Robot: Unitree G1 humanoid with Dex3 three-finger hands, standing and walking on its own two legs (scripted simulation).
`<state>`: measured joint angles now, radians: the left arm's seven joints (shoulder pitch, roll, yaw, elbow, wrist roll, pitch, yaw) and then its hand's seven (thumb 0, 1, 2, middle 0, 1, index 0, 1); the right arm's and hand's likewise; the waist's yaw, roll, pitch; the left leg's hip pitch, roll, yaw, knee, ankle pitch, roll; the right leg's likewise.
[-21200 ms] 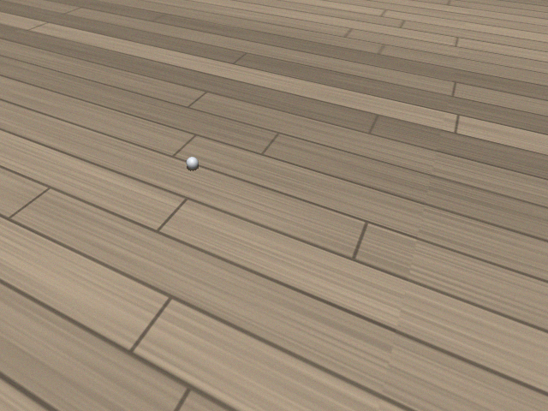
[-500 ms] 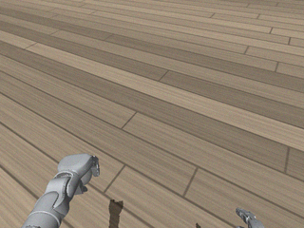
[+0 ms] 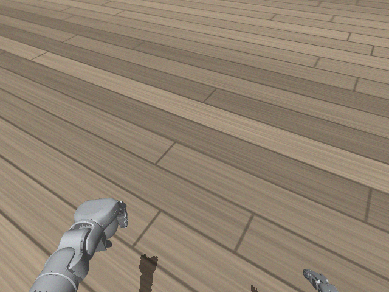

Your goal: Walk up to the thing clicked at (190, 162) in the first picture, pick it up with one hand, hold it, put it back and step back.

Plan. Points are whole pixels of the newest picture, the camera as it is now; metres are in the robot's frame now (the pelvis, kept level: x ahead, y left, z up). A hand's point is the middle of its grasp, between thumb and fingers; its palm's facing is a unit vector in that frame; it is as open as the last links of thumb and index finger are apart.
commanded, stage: crouch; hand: left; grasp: from above
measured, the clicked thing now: (103, 225) +0.31 +0.24 -0.05
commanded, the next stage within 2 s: none
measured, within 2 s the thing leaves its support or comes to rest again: neither
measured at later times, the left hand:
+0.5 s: hand (112, 249) +0.28 +0.23 -0.13, palm faces -0.50 -0.02 -0.87, open 7.6 cm
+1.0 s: hand (134, 260) +0.33 +0.24 -0.38, palm faces -0.47 +0.01 -0.88, open 7.4 cm
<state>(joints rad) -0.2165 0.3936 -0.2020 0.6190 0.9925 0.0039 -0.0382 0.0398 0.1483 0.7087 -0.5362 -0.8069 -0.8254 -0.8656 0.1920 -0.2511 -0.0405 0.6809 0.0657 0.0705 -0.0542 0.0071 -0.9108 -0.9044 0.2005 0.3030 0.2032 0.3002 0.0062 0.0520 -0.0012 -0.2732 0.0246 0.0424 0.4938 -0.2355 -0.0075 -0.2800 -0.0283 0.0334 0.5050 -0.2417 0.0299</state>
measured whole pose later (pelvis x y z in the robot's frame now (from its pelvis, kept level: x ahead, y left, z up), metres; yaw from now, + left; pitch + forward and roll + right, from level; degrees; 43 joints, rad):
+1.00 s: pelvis -0.07 +0.01 -0.24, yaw +0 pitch +32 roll -3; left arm -0.66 0.43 -0.05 1.21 1.16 -0.05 0.36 0.01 0.16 0.63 -0.57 -0.76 -0.86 -0.80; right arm 0.21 -0.22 -0.07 0.76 -0.05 -0.02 0.00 0.00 -0.90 -0.90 0.20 0.30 0.21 0.30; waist -0.13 0.06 -0.19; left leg -1.70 0.03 -0.03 1.73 -0.60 0.01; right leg -1.66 -0.02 0.02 1.69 -0.60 0.05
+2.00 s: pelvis -0.08 +0.00 -0.42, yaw -3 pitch +34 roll -5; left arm -0.87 0.61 0.09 1.43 1.25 -0.17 0.45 0.00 0.15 0.62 -0.59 -0.74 -0.87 -0.79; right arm 0.14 -0.26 -0.01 0.79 -0.14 -0.08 0.13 0.00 -0.91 -0.90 0.20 0.30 0.20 0.30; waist -0.19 0.01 -0.08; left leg -2.26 0.02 -0.11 2.32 -0.67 -0.02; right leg -2.20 0.01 -0.02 2.27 -0.67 0.05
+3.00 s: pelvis -0.07 +0.00 -0.47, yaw -7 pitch +31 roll -9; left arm -0.92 0.76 0.18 1.63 1.30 -0.23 0.58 -0.01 0.17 0.61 -0.60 -0.71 -0.87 -0.76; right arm 0.09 -0.28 0.10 0.80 -0.23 -0.14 0.21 0.00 -0.90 -0.89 0.20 0.30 0.21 0.30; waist -0.27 -0.05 0.04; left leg -2.37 0.01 -0.20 2.54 -0.72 -0.03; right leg -2.29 0.04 -0.07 2.43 -0.70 0.07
